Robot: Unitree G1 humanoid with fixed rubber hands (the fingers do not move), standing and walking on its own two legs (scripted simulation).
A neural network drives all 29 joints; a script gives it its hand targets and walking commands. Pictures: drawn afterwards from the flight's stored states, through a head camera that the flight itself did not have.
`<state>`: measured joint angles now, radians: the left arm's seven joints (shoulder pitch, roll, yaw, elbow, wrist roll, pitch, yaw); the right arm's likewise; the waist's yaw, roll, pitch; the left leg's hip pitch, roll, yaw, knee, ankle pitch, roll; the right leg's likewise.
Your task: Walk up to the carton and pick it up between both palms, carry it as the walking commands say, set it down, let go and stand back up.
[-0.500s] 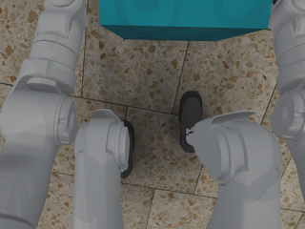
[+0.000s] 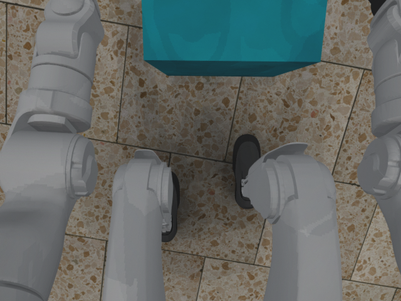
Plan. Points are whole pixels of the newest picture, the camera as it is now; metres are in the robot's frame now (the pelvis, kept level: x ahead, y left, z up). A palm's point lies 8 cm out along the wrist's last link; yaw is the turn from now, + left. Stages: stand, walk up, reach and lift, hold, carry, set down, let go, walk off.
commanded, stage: set down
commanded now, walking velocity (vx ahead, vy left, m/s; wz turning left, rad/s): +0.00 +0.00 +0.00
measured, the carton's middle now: (226, 20) +0.55 -0.08 -0.27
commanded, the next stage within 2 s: let go in 1.04 s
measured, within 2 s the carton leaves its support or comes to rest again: neither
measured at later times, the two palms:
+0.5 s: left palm out of the picture +0.58 +0.14 +0.03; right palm out of the picture +0.52 -0.30 +0.02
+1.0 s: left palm out of the picture +0.57 +0.15 +0.18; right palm out of the picture +0.52 -0.31 +0.16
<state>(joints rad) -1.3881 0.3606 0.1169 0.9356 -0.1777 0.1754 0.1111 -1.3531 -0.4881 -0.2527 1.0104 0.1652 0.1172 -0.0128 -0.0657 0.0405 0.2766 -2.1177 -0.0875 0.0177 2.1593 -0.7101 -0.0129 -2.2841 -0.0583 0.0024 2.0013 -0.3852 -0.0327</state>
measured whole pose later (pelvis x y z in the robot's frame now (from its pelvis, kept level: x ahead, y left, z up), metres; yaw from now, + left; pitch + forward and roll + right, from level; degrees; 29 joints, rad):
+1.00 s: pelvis +0.04 -0.01 +0.26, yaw -1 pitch +44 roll +3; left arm -1.09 0.32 0.29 0.85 -0.04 0.20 -0.06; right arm -1.05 -0.38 -0.35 0.84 0.03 0.19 0.09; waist -0.05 0.03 -0.05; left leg -1.46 -0.06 -0.01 1.09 -0.40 -0.01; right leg -1.59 -0.02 0.00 1.00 -0.18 -0.02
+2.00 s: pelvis +0.13 +0.00 +0.38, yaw -4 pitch +1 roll -1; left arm 0.21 0.20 0.04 0.46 0.01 0.05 -0.06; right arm 0.25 -0.22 -0.05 0.41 0.00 0.07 0.07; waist -0.01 0.03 0.06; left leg -0.14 -0.01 -0.04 0.47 -0.35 0.02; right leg -0.27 0.02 -0.02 0.42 -0.17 0.00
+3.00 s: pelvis +0.15 -0.02 +0.37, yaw -2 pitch -1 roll -1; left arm 0.15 0.33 0.04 0.86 0.03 0.00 0.01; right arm 0.22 -0.36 -0.02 0.77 -0.03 0.01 -0.03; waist 0.00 0.04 0.01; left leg -0.06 -0.01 -0.07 0.45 -0.37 0.00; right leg -0.22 0.02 -0.04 0.49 -0.24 -0.02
